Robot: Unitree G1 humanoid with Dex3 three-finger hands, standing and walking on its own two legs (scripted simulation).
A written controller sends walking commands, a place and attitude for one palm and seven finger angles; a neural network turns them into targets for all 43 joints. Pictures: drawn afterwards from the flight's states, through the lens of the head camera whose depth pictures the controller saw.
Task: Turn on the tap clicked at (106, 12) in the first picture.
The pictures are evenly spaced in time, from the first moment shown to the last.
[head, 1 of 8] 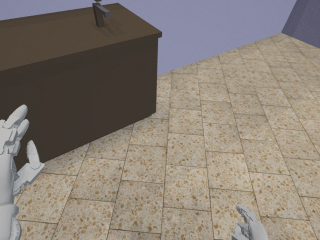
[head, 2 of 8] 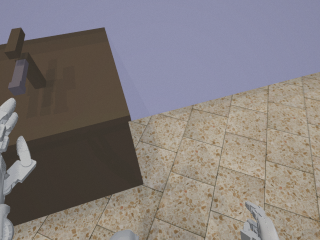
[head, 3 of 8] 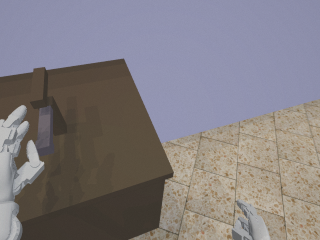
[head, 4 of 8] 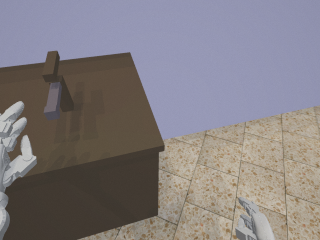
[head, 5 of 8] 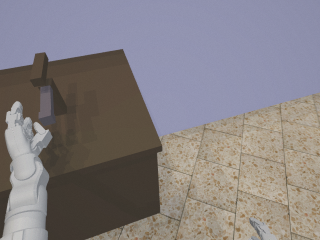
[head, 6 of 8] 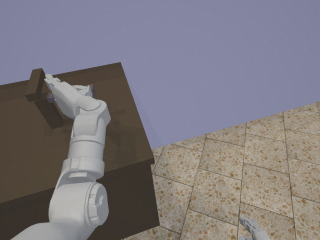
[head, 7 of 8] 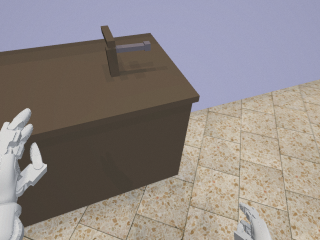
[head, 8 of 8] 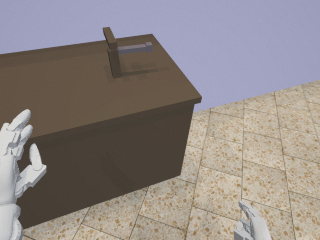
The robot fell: no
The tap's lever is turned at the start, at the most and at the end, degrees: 0 86 86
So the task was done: yes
